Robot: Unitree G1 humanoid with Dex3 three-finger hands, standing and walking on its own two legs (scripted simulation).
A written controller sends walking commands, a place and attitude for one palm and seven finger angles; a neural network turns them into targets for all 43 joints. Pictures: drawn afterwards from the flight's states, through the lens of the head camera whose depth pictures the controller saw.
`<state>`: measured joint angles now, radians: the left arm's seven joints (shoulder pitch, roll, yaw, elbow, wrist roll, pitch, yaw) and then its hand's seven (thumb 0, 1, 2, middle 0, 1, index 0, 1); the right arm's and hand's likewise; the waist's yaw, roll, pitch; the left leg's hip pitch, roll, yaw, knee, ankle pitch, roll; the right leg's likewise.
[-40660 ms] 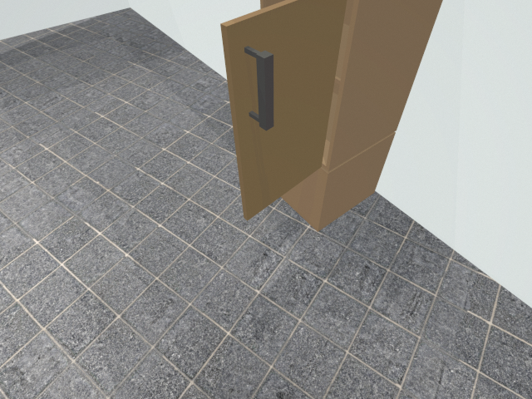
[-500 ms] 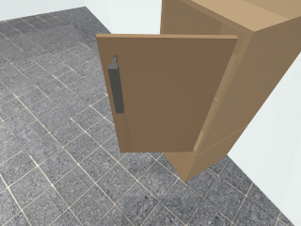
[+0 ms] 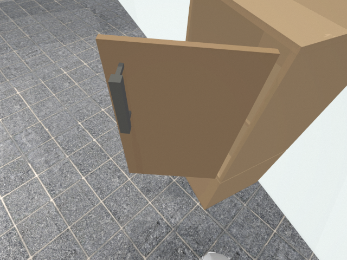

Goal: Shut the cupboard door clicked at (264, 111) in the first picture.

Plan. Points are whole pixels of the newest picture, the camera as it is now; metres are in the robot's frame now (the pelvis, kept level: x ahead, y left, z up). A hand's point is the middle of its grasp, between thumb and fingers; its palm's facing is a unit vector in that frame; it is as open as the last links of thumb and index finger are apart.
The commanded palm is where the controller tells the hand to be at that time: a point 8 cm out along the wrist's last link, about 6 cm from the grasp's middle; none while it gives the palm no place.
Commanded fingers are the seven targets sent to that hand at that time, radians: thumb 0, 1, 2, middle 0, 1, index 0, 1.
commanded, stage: come to a stop and stand still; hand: left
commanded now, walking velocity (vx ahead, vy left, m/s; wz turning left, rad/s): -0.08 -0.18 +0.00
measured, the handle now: (123, 100) +0.43 +0.16 +0.11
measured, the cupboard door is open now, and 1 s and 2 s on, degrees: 60 60 60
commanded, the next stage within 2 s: look again from close up in 0.96 s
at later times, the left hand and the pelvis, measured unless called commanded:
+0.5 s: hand out of the picture +0.02 +0.13 -0.18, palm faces +0.11 -0.97 -0.23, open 7.3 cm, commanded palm none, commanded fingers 0.00 0.90 0.90 -0.20 -0.30 -0.20 -0.30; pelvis -0.02 -0.06 -0.01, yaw +2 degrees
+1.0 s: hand out of the picture +0.01 +0.15 -0.18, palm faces +0.04 -0.98 -0.17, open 7.2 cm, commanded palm none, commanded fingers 0.00 0.90 0.90 -0.20 -0.30 -0.20 -0.30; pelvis -0.03 -0.03 +0.00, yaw +2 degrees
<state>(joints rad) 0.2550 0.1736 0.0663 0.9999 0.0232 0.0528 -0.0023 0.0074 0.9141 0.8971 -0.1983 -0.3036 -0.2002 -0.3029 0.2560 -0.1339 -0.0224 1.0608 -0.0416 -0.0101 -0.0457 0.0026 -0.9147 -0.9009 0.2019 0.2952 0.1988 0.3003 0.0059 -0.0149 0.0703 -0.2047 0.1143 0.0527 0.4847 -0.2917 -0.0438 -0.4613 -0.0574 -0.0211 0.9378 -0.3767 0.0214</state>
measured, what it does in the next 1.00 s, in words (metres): steps on the spot: right foot, then left foot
